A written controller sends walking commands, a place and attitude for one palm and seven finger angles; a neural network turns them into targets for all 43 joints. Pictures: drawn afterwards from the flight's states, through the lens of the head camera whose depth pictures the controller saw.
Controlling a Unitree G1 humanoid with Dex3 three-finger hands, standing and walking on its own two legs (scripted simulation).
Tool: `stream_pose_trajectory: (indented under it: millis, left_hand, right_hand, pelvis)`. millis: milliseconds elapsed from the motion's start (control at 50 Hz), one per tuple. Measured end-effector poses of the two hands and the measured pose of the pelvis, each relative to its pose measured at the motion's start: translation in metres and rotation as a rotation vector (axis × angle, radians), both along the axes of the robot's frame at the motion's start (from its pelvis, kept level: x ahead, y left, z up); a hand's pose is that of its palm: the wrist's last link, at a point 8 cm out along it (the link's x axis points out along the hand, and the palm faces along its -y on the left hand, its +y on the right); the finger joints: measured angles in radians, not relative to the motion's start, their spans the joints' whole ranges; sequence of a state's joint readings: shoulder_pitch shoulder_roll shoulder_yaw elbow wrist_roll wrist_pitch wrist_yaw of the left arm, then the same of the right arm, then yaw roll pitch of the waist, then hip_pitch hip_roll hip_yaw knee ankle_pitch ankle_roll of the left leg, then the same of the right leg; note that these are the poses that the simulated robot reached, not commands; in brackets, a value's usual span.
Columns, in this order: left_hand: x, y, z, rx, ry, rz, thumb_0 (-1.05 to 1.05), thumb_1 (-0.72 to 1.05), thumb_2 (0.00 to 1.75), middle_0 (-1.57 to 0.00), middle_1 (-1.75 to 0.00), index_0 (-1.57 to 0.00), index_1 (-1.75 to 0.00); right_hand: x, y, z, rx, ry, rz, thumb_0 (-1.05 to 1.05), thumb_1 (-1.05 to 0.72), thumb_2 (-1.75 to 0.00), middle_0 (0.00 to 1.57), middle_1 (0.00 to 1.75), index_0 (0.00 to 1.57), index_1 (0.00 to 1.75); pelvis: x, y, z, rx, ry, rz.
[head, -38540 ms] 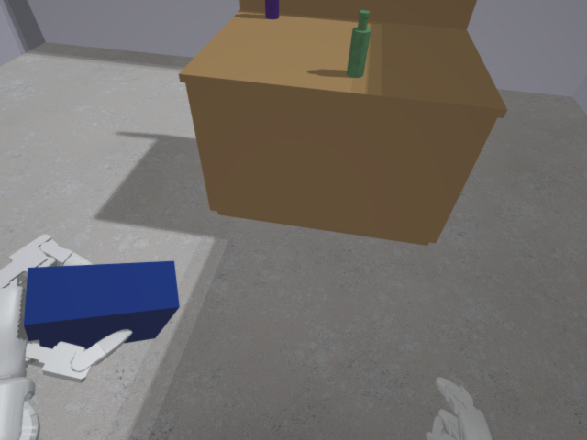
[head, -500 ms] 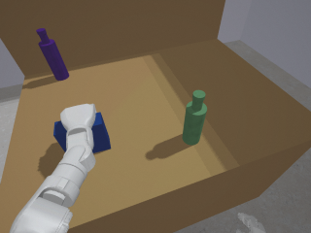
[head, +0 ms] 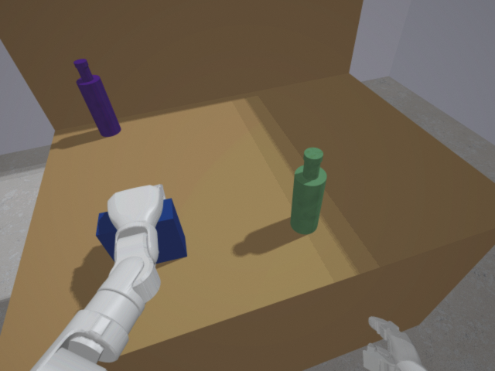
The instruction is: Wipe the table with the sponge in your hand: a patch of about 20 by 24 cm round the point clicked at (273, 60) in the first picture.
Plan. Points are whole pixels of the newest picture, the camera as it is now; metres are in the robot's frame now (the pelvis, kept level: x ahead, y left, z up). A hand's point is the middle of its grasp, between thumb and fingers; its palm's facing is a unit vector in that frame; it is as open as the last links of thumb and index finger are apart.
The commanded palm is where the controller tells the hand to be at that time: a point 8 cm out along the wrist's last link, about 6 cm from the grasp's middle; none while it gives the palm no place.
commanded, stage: wipe back along the middle lane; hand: left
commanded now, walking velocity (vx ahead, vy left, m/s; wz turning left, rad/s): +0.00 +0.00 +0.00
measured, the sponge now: (148, 242) +0.34 +0.23 +0.01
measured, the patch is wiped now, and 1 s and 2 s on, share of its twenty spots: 0.45 0.60 0.65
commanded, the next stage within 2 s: slide across to the third lane in 0.74 s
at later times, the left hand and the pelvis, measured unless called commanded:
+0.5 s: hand (153, 242) +0.31 +0.20 +0.05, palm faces +0.01 -0.05 -1.00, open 9.4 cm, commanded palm +0.26 +0.18 +0.09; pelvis +0.00 -0.01 +0.00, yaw -1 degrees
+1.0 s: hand (158, 260) +0.28 +0.18 +0.05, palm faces +0.01 -0.07 -1.00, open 9.4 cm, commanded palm +0.24 +0.15 +0.10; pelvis -0.02 -0.01 +0.00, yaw -1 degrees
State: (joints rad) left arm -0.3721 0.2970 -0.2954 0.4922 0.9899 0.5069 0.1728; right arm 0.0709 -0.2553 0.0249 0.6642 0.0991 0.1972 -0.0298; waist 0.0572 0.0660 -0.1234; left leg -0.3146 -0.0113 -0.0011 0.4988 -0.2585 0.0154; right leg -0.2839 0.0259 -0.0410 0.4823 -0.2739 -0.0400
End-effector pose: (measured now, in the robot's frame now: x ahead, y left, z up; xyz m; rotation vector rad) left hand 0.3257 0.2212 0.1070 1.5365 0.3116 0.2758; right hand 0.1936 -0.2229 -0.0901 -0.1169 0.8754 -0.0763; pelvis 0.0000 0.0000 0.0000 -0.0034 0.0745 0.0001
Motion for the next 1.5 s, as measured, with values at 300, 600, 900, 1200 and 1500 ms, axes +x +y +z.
stream_pose_trajectory:
  millis: [300,600,900,1200,1500]
  left_hand:
    - [-0.016,-0.012,0.0,-0.007,-0.004,-0.005,0.03,-0.45,1.1,-0.73,-1.47,-0.76,-1.47]
    - [-0.047,-0.027,0.0,-0.046,-0.047,-0.021,0.03,-0.45,1.09,-0.69,-1.49,-0.77,-1.45]
    - [-0.072,-0.038,-0.001,-0.056,-0.058,-0.022,0.03,-0.44,1.09,-0.69,-1.5,-0.77,-1.44]
    - [-0.063,-0.063,0.001,-0.046,-0.016,-0.087,0.01,-0.47,1.09,-0.73,-1.46,-0.81,-1.4]
    - [-0.05,-0.093,0.001,-0.039,-0.029,-0.105,-0.01,-0.47,1.09,-0.74,-1.45,-0.82,-1.39]
  right_hand:
    - [0.011,-0.003,0.004,0.018,-0.041,0.019,0.01,-0.9,-0.9,0.19,0.3,0.19,0.3]
    - [0.031,0.005,0.018,0.05,-0.106,0.06,0.01,-0.9,-0.9,0.2,0.3,0.19,0.3]
    - [0.026,0.004,0.023,0.066,-0.147,0.073,0.01,-0.9,-0.9,0.19,0.3,0.19,0.3]
    - [0.019,0.009,0.017,0.08,-0.156,0.093,0.01,-0.9,-0.9,0.19,0.3,0.19,0.3]
    - [0.01,0.0,0.012,0.096,-0.131,0.088,0.01,-0.9,-0.9,0.19,0.3,0.19,0.3]
  pelvis:
    - [0.0,-0.005,0.0,0.005,-0.014,-0.004]
    - [-0.002,-0.009,-0.001,0.01,-0.043,-0.015]
    - [-0.012,-0.013,-0.003,0.014,-0.068,-0.022]
    - [-0.023,-0.019,-0.003,0.018,-0.078,0.001]
    - [-0.026,-0.028,-0.003,0.021,-0.069,0.001]
